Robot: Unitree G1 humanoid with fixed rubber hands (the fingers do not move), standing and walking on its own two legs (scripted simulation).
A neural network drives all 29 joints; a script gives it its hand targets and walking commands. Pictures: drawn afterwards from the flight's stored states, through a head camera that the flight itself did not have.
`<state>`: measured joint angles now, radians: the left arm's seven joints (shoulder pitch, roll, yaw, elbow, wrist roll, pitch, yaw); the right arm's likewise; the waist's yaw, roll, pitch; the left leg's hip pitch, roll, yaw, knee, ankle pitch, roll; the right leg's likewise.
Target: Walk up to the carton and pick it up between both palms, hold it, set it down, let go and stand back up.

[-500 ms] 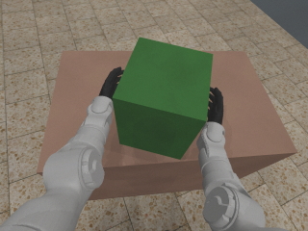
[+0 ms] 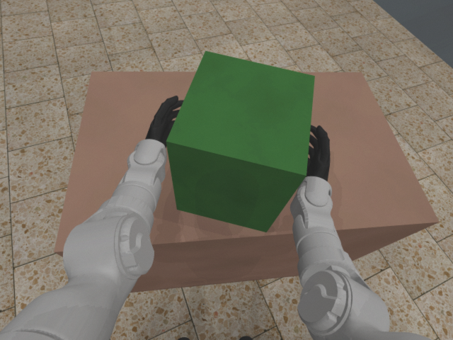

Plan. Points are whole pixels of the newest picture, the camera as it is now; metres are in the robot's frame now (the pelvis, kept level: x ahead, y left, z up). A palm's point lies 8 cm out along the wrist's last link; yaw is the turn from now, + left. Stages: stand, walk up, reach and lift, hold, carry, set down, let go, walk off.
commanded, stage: set down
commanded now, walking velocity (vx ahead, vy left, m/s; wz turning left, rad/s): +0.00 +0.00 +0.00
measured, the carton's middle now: (238, 149) +0.45 -0.03 +0.01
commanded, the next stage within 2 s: none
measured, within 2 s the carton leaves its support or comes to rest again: neither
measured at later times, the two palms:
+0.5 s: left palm (158, 142) +0.46 +0.13 +0.03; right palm (313, 174) +0.39 -0.16 +0.02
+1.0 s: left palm (132, 151) +0.45 +0.17 +0.01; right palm (306, 188) +0.37 -0.15 +0.00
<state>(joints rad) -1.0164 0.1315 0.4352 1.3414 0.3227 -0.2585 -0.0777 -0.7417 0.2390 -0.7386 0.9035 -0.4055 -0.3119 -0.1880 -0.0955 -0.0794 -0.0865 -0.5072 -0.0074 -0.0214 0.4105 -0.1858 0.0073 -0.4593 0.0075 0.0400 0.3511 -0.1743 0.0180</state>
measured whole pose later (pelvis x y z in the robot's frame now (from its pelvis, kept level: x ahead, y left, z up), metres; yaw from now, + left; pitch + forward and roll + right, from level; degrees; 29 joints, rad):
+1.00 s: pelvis -0.02 +0.04 -0.02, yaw -2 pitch +25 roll -4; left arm -1.02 0.24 0.03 1.40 0.00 -0.31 -0.02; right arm -0.81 0.00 -0.45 1.22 -0.12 -0.40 -0.23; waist -0.10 0.01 -0.21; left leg -0.81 -0.01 -0.02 0.58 -0.20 0.01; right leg -0.69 0.01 0.04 0.35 -0.11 0.05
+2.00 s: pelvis -0.04 +0.04 -0.01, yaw -1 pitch +13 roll -4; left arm -0.74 0.29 -0.05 1.22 -0.11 -0.23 -0.05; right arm -0.48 0.00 -0.16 1.11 0.09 -0.39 -0.25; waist -0.10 -0.01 -0.16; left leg -0.61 -0.01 -0.02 0.59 -0.22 0.03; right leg -0.47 0.01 0.04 0.35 -0.12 0.06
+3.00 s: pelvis -0.03 +0.02 +0.00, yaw +0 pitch -6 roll -2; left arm 0.03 0.41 -0.04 0.32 -0.17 0.03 -0.16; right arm 0.38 0.00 0.06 0.04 0.16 -0.02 -0.30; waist -0.08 -0.05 0.06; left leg -0.14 -0.01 -0.02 0.50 -0.25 0.04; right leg -0.05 0.01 0.04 0.35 -0.19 0.05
